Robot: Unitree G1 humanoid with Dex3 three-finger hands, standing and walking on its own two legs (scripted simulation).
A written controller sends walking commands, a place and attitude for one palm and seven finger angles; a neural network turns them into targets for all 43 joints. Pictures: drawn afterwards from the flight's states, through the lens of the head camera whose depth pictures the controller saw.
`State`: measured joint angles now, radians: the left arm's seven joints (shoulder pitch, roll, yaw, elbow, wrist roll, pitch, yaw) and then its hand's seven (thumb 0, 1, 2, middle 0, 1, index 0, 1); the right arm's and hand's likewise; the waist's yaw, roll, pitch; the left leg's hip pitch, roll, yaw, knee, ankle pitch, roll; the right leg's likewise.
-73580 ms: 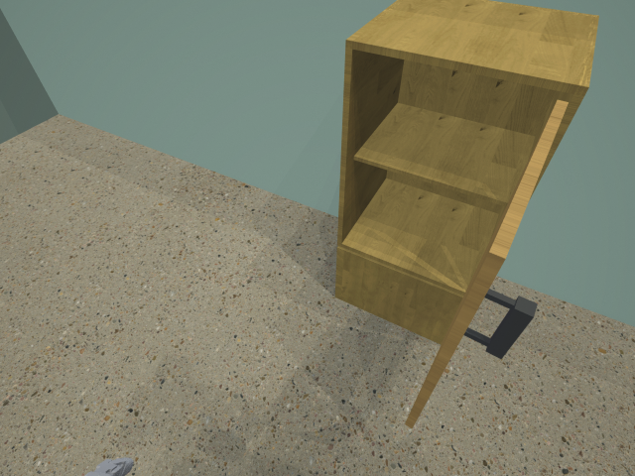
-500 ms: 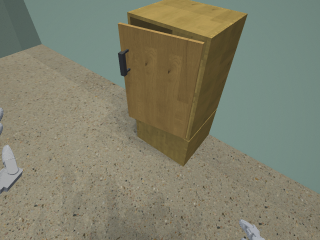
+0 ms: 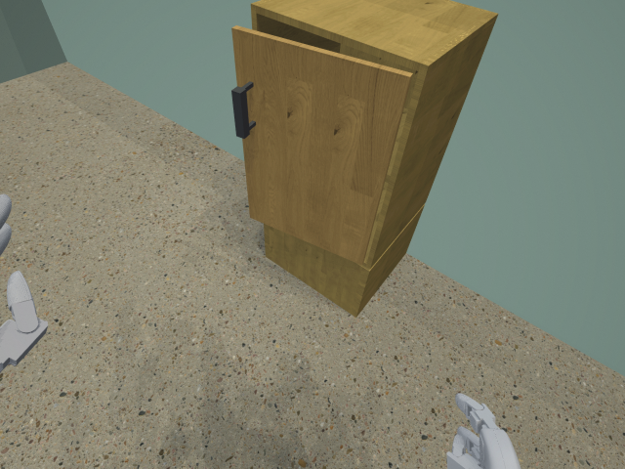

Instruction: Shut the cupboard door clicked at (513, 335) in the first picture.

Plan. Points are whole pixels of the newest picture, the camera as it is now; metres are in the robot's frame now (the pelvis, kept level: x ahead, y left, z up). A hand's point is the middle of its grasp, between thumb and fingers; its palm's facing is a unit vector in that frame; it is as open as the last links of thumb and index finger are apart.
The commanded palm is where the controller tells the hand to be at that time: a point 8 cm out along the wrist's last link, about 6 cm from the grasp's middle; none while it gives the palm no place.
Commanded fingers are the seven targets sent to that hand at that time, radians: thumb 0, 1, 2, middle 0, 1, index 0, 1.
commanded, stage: stop stepping back and stand still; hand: left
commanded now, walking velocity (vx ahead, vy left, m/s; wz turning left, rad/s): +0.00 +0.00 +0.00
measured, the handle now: (246, 109) +0.88 +0.20 -0.02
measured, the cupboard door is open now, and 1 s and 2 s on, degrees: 10 10 10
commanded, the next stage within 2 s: let the arm hang, fingers relaxed in 0.06 s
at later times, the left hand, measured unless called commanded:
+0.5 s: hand out of the picture +0.03 +0.18 -0.18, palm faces +0.03 -0.98 -0.18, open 7.0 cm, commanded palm none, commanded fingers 0.00 0.90 0.90 -0.20 -0.30 -0.20 -0.30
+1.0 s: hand out of the picture -0.03 +0.20 -0.17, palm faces +0.01 -0.97 -0.25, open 7.4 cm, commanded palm none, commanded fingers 0.00 0.90 0.90 -0.20 -0.30 -0.20 -0.30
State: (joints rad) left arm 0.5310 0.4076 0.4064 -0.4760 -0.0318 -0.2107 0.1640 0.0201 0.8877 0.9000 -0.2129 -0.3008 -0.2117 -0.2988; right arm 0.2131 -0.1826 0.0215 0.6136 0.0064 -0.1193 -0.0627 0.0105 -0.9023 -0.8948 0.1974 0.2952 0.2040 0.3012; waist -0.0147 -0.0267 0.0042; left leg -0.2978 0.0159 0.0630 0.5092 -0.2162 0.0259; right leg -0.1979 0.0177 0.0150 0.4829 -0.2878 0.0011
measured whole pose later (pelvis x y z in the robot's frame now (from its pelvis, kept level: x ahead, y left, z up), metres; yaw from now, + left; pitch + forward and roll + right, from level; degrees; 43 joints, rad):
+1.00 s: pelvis -0.02 +0.00 +0.00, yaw +0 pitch -2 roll -1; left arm 0.29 0.21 0.01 1.11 0.02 0.01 0.02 0.01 0.91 0.90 -0.20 -0.30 -0.20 -0.30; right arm 0.26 -0.20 -0.03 1.09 -0.02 0.01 -0.01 0.00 -0.91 -0.89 0.20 0.29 0.20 0.30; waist -0.01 0.02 0.02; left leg -0.26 0.00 0.06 0.44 -0.15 0.03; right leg -0.18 0.00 0.01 0.44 -0.24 0.00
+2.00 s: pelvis +0.02 -0.01 +0.01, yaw +1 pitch -2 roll +0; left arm 0.23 0.21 0.00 1.14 0.02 -0.01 0.02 0.01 0.91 0.90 -0.20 -0.30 -0.20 -0.30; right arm 0.19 -0.22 -0.01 1.13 -0.01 0.00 -0.02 0.00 -0.91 -0.89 0.20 0.29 0.20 0.30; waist -0.01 0.00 0.04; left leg -0.16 0.01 0.05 0.36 -0.17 0.01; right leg -0.06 0.02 0.00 0.34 -0.25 -0.02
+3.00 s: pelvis -0.01 -0.04 +0.00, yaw +34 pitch +1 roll +2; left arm 0.21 0.19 0.05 0.90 0.03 0.02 0.03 0.01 0.90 0.90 -0.20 -0.30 -0.20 -0.30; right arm 0.20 -0.25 -0.10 0.91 -0.02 0.08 0.03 0.00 -0.91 -0.90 0.19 0.29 0.20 0.30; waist -0.04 0.01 0.11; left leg -0.48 0.00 0.02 0.97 -0.43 -0.06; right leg -0.21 -0.11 -0.12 0.55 -0.34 0.01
